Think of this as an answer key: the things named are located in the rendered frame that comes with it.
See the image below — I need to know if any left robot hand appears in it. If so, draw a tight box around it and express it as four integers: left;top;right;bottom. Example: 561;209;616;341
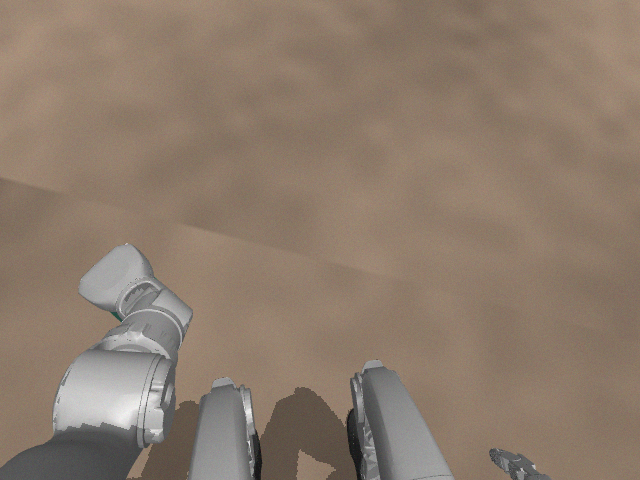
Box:
78;243;154;312

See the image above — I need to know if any small box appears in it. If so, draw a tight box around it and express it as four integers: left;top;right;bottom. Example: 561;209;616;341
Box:
110;277;158;322

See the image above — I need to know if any right robot foot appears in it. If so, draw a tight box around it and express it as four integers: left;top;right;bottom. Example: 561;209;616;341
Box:
347;408;364;480

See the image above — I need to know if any left robot arm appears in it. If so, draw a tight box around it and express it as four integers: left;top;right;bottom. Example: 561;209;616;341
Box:
0;277;193;480

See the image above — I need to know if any right robot hand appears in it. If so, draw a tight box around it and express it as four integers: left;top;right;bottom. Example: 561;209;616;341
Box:
489;448;552;480

